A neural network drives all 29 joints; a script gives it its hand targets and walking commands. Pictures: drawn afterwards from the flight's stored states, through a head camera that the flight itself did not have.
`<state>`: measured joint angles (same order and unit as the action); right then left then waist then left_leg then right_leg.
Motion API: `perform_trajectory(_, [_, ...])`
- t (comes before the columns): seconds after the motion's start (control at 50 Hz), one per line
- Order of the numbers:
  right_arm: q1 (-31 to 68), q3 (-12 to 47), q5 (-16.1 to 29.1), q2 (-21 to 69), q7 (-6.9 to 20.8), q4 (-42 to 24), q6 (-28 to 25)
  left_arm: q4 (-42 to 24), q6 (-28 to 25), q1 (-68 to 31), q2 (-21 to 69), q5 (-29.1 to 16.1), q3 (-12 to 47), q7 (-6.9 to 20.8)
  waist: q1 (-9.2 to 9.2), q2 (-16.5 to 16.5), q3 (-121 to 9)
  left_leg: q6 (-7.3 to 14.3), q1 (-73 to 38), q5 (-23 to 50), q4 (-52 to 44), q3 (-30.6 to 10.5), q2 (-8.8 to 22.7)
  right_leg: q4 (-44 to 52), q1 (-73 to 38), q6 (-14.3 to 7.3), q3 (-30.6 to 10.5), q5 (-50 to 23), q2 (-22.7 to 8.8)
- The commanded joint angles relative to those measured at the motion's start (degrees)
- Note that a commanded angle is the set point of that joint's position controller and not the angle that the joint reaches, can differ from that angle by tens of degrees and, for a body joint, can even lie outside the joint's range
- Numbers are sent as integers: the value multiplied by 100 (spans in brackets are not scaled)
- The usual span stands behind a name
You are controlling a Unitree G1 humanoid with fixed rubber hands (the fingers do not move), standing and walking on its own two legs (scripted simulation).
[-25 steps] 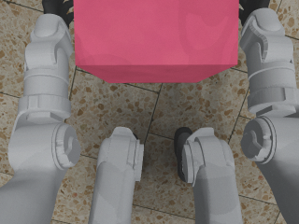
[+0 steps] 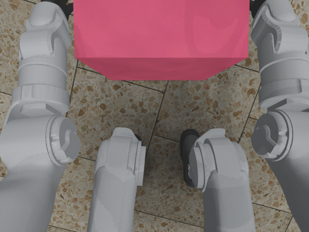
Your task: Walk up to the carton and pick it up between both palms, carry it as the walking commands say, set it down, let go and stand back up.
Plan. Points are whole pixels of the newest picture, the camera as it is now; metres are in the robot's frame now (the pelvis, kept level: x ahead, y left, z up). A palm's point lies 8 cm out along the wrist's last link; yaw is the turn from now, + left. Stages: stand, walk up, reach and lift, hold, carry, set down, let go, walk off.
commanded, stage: set down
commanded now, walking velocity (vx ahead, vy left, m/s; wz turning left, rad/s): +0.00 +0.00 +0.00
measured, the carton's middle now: (159, 23) +0.56 +0.01 -0.23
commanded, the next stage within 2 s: none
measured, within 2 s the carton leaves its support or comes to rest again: rests again in 0.90 s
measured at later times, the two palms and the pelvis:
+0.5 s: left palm (56, 0) +0.57 +0.20 -0.14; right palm out of the picture +0.57 -0.19 -0.14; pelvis +0.01 +0.00 -0.01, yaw +0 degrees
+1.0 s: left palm (63, 10) +0.56 +0.20 -0.16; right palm (256, 6) +0.57 -0.19 -0.16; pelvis +0.01 +0.00 -0.01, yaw +0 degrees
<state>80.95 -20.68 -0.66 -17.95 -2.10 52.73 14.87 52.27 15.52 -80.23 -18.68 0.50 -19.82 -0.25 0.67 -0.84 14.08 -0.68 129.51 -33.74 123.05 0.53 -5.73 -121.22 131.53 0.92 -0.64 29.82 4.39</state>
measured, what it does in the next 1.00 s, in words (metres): stands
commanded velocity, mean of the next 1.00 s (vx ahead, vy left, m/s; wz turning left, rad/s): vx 0.00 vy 0.00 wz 0.00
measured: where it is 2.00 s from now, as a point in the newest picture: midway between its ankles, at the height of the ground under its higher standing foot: (161, 169)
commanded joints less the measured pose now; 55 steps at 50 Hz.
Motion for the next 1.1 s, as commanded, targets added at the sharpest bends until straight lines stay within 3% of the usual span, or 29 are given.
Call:
perform_trajectory(0.0, [2745, 1793, 425, 4531, 1400, -130, 61, -324, -23, -2955, 4442, -479, 1779, 1424, 96, 52, -5474, 114, -2275, 1070, -1180, 151, 116, 695, -3121, -200, 237, -895, 32])
perform_trajectory(0.64, [1403, 1245, -226, 4229, 1645, 635, 409, 433, 311, -1559, 4132, 124, 1285, 1594, 85, 67, -3930, 154, -1970, 602, -1071, 85, 174, 653, -2619, -224, 167, -423, -47])
perform_trajectory(0.84, [1473, 1375, -124, 4185, 1614, 457, 254, 274, 160, -1632, 4052, -19, 1466, 1536, 79, 59, -4052, 134, -2072, 928, -931, 49, 166, 545, -2693, -205, 143, -737, -49])
perform_trajectory(0.96, [1733, 1526, 69, 3820, 1467, 230, 43, 84, -47, -1912, 3669, -210, 1601, 1379, 79, 57, -4330, 106, -2260, 1131, -820, 53, 171, 427, -2902, -182, 150, -923, -67])
perform_trajectory(1.08, [1479, 1243, 123, 2313, 969, 397, -238, 301, -321, -1746, 2090, -203, 1211, 877, 108, 70, -4569, 41, -2569, 1066, -818, 95, 242, 421, -3193, -120, 188, -863, -153])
